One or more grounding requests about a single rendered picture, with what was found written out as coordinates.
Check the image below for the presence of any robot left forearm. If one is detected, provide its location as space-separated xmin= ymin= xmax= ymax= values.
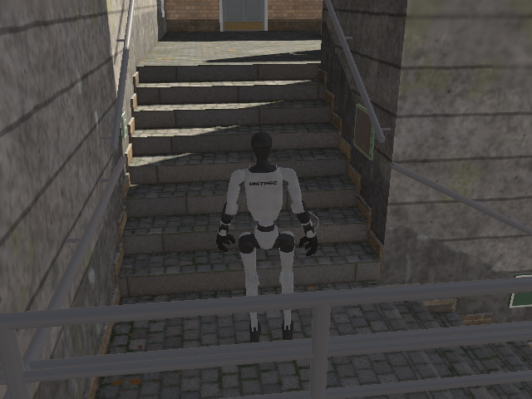
xmin=218 ymin=202 xmax=234 ymax=236

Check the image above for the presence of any left robot hand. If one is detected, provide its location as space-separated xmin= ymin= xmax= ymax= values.
xmin=216 ymin=233 xmax=235 ymax=252

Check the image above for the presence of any robot head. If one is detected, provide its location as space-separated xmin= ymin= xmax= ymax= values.
xmin=249 ymin=132 xmax=278 ymax=173

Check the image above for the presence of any robot left shin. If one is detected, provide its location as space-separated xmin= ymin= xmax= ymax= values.
xmin=245 ymin=275 xmax=258 ymax=332

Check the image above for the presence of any robot left upper arm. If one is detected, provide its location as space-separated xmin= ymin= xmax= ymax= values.
xmin=225 ymin=169 xmax=246 ymax=215

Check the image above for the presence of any robot right forearm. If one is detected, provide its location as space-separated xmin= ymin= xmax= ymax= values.
xmin=297 ymin=200 xmax=316 ymax=238

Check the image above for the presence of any robot right upper arm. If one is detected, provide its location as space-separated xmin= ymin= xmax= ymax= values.
xmin=280 ymin=167 xmax=305 ymax=214

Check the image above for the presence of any right robot hand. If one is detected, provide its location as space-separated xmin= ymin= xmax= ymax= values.
xmin=299 ymin=235 xmax=318 ymax=256

